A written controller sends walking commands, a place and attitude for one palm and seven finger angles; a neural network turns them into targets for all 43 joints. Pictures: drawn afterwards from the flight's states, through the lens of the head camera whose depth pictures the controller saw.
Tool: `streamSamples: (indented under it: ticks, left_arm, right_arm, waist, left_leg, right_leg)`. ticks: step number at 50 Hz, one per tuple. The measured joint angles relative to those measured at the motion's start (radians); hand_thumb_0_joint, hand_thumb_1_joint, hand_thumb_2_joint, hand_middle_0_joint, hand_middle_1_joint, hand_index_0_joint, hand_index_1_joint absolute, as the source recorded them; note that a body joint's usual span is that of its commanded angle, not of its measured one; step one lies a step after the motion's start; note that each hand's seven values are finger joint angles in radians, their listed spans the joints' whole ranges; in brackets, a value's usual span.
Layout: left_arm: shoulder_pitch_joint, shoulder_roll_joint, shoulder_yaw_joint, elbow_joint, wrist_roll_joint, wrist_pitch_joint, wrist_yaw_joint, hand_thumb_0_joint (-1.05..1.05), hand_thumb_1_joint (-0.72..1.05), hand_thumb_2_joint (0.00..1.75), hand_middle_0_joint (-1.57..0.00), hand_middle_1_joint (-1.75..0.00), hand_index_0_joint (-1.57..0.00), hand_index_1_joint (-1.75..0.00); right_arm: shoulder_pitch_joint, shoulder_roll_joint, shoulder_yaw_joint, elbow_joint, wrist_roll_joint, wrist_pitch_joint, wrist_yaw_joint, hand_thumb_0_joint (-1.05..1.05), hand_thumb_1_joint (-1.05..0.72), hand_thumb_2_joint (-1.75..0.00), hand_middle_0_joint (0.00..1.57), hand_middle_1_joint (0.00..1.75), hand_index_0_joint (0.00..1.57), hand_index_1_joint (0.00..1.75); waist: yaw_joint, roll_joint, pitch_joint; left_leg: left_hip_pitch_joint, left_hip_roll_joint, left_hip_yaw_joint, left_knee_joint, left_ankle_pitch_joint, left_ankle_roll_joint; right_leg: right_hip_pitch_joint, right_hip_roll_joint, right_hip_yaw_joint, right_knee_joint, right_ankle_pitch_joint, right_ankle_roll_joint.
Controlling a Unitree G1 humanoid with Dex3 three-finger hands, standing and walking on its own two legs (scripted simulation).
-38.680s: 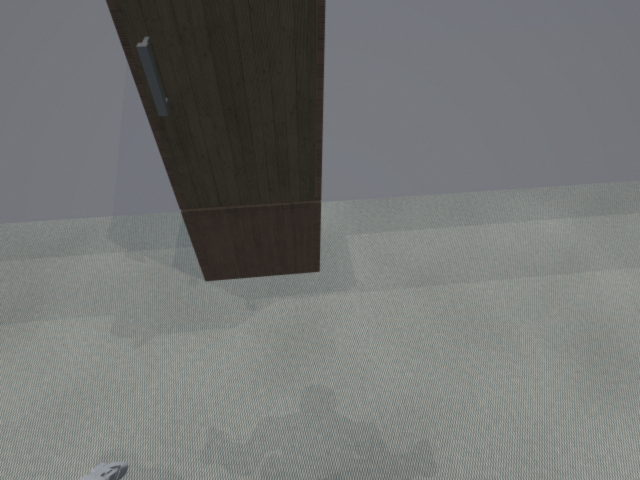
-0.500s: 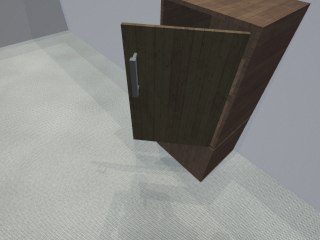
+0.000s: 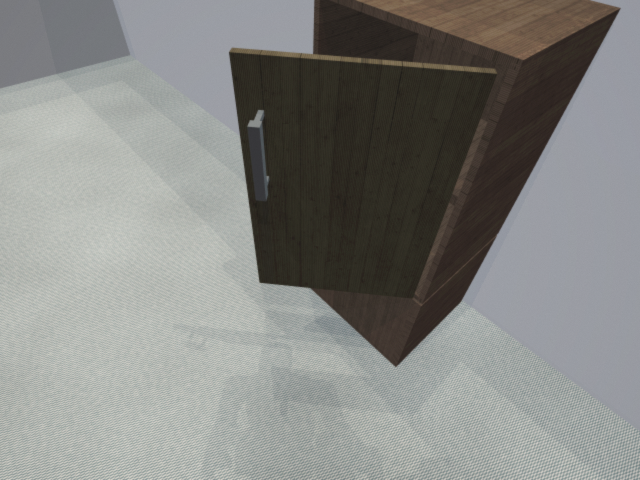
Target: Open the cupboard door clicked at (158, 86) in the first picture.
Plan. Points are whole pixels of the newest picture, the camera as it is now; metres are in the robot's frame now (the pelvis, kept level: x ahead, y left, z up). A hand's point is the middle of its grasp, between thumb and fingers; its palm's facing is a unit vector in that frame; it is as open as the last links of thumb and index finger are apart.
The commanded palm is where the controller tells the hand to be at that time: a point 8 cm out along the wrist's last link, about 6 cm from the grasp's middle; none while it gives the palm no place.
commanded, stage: look again from close up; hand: left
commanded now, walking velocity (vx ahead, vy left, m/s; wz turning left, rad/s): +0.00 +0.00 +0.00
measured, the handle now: (260, 157) +0.62 +0.15 +0.06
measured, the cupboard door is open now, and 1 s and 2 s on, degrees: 41 41 41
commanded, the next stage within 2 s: raise the hand with hooked fingers in 0.06 s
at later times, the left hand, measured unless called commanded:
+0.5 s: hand (197, 428) +0.19 +0.16 -0.03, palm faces -0.05 -1.00 -0.05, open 8.1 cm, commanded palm +0.14 +0.24 -0.04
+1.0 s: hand (147, 395) +0.21 +0.22 +0.00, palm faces -0.01 -1.00 -0.05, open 11.1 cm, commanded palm +0.18 +0.27 +0.01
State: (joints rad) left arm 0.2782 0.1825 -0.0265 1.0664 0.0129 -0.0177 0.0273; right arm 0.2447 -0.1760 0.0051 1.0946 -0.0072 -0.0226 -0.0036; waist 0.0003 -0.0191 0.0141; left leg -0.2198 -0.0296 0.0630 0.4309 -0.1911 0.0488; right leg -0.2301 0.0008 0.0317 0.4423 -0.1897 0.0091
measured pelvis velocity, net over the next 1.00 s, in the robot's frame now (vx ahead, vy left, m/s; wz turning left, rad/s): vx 0.01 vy -0.02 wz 0.05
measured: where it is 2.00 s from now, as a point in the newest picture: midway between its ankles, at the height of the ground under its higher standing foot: outside the picture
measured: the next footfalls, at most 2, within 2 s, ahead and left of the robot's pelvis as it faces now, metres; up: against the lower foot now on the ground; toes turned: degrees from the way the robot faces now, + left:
none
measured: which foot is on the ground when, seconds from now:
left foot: down 0.00-1.00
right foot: down 0.00-1.00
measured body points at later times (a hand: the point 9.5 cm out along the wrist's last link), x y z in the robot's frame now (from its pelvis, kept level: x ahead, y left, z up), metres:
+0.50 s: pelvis +0.00 -0.02 -0.07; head +0.03 -0.02 +0.38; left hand +0.19 +0.22 -0.03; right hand +0.23 -0.27 -0.10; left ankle +0.03 +0.09 -0.74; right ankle +0.03 -0.13 -0.74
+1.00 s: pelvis +0.01 -0.02 -0.07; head +0.05 -0.02 +0.38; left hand +0.21 +0.28 +0.01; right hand +0.18 -0.25 -0.15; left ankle +0.03 +0.09 -0.74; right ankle +0.03 -0.13 -0.74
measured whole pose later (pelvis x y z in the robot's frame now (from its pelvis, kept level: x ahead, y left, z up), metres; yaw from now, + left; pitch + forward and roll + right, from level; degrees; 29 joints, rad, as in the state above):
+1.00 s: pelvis +0.01 -0.02 -0.07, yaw +3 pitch +11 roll -2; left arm 0.34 0.34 0.33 0.06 -0.40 -0.30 -0.48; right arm 0.29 -0.23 0.03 0.55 0.05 -0.23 -0.05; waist 0.00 0.04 -0.11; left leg -0.76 0.01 -0.02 1.03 -0.46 0.02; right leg -0.71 0.03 -0.06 0.97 -0.45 -0.03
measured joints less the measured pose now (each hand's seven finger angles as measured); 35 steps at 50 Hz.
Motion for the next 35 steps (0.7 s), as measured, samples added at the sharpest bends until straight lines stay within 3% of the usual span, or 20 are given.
streamSamples:
  ticks: [9, 10, 11, 13, 15, 18, 21, 23, 25, 27, 31, 35]
  left_arm:
    - [-0.006, -0.009, -0.001, 0.007, 0.0, -0.002, 0.011, 0.0, 0.91, 0.9, -0.2, -0.3, -0.2, -0.29]
    - [0.043, -0.011, 0.024, -0.151, -0.045, 0.065, 0.012, 0.0, 0.92, 0.9, -0.2, -0.3, -0.2, -0.3]
    - [0.105, -0.007, 0.049, -0.348, -0.078, 0.092, 0.02, 0.01, 0.92, 0.9, -0.21, -0.3, -0.21, -0.3]
    - [0.19, 0.004, 0.06, -0.65, -0.133, 0.041, 0.054, 0.02, 0.92, 0.9, -0.21, -0.31, -0.21, -0.3]
    - [0.19, 0.003, 0.077, -0.819, -0.175, -0.04, 0.055, 0.02, 0.9, 0.89, -0.21, -0.32, -0.21, -0.31]
    - [0.125, 0.0, 0.12, -0.888, -0.219, -0.235, -0.029, 0.01, 0.86, 0.87, -0.21, -0.35, -0.2, -0.34]
    - [0.097, 0.004, 0.15, -0.893, -0.253, -0.43, -0.19, 0.01, 0.8, 0.85, -0.21, -0.38, -0.2, -0.37]
    - [0.104, 0.018, 0.164, -0.888, -0.261, -0.519, -0.317, 0.0, 0.76, 0.83, -0.21, -0.41, -0.21, -0.4]
    - [0.13, 0.037, 0.179, -0.894, -0.279, -0.534, -0.415, 0.0, 0.71, 0.82, -0.21, -0.43, -0.21, -0.43]
    - [0.164, 0.049, 0.203, -0.913, -0.311, -0.497, -0.466, 0.0, 0.66, 0.8, -0.22, -0.46, -0.22, -0.46]
    - [0.225, 0.056, 0.261, -0.995, -0.349, -0.43, -0.457, 0.01, 0.56, 0.76, -0.23, -0.52, -0.23, -0.51]
    - [0.21, 0.079, 0.284, -1.077, -0.356, -0.431, -0.463, 0.01, 0.47, 0.72, -0.24, -0.58, -0.23, -0.57]
  right_arm:
    - [-0.002, 0.005, 0.002, 0.011, 0.003, 0.003, -0.003, 0.0, -0.91, -0.9, 0.2, 0.29, 0.2, 0.29]
    - [0.017, 0.002, 0.007, -0.037, 0.016, 0.0, -0.007, 0.0, -0.91, -0.9, 0.2, 0.29, 0.2, 0.29]
    - [0.048, 0.0, 0.013, -0.09, 0.029, -0.038, -0.023, 0.0, -0.91, -0.9, 0.2, 0.29, 0.2, 0.29]
    - [0.094, -0.007, 0.014, -0.169, 0.049, -0.132, -0.05, 0.01, -0.91, -0.9, 0.2, 0.29, 0.2, 0.29]
    - [0.099, -0.027, 0.009, -0.239, 0.052, -0.196, -0.057, 0.01, -0.9, -0.9, 0.2, 0.29, 0.2, 0.29]
    - [0.054, -0.055, -0.009, -0.336, 0.038, -0.243, -0.035, 0.01, -0.9, -0.9, 0.2, 0.29, 0.2, 0.29]
    - [-0.009, -0.07, -0.032, -0.435, 0.025, -0.256, 0.0, 0.01, -0.9, -0.9, 0.2, 0.29, 0.2, 0.29]
    - [-0.047, -0.081, -0.047, -0.501, 0.025, -0.257, 0.017, 0.01, -0.9, -0.9, 0.2, 0.29, 0.2, 0.29]
    - [-0.075, -0.092, -0.059, -0.557, 0.033, -0.249, 0.016, 0.01, -0.9, -0.9, 0.2, 0.29, 0.2, 0.3]
    - [-0.091, -0.1, -0.068, -0.599, 0.04, -0.239, 0.003, 0.01, -0.9, -0.9, 0.2, 0.29, 0.2, 0.29]
    - [-0.096, -0.102, -0.069, -0.627, 0.043, -0.223, -0.025, 0.01, -0.9, -0.9, 0.2, 0.29, 0.19, 0.29]
    - [-0.089, -0.088, -0.039, -0.598, 0.038, -0.22, -0.042, 0.01, -0.9, -0.9, 0.2, 0.29, 0.19, 0.29]
  waist:
    - [0.0, 0.006, 0.009]
    - [-0.005, 0.008, 0.018]
    - [-0.002, 0.003, 0.02]
    - [-0.008, 0.004, -0.005]
    - [-0.027, 0.023, -0.026]
    - [-0.038, 0.037, -0.077]
    - [-0.03, 0.024, -0.126]
    - [-0.023, 0.015, -0.138]
    - [-0.01, 0.001, -0.15]
    - [0.006, -0.007, -0.153]
    - [0.038, 0.003, -0.147]
    - [0.056, 0.024, -0.136]
  left_leg:
    - [0.01, 0.012, 0.0, 0.009, -0.015, -0.008]
    - [0.005, 0.013, -0.004, 0.025, -0.024, -0.008]
    - [0.004, 0.007, -0.007, 0.033, -0.029, -0.008]
    - [-0.017, -0.007, -0.022, 0.058, -0.041, -0.009]
    - [-0.064, -0.016, -0.046, 0.113, -0.061, -0.008]
    - [-0.198, -0.017, -0.053, 0.239, -0.109, -0.013]
    - [-0.351, -0.003, -0.038, 0.394, -0.176, -0.018]
    - [-0.435, 0.008, -0.037, 0.496, -0.223, -0.027]
    - [-0.503, 0.015, -0.038, 0.58, -0.264, -0.027]
    - [-0.548, 0.02, -0.047, 0.643, -0.296, -0.036]
    - [-0.589, 0.032, -0.088, 0.712, -0.334, -0.047]
    - [-0.607, 0.039, -0.126, 0.731, -0.34, -0.052]
  right_leg:
    - [0.017, 0.012, 0.0, -0.008, -0.007, -0.005]
    - [0.015, 0.012, -0.005, 0.003, -0.012, -0.006]
    - [0.009, 0.007, -0.007, 0.024, -0.024, -0.009]
    - [-0.015, -0.008, -0.023, 0.073, -0.058, -0.013]
    - [-0.048, -0.018, -0.049, 0.12, -0.087, -0.011]
    - [-0.177, -0.021, -0.059, 0.242, -0.137, -0.014]
    - [-0.337, -0.01, -0.047, 0.401, -0.199, -0.019]
    - [-0.422, -0.001, -0.048, 0.499, -0.242, -0.025]
    - [-0.49, 0.006, -0.05, 0.581, -0.281, -0.033]
    - [-0.529, 0.01, -0.059, 0.634, -0.291, -0.039]
    - [-0.546, 0.024, -0.1, 0.674, -0.342, -0.057]
    - [-0.541, 0.033, -0.137, 0.662, -0.342, -0.057]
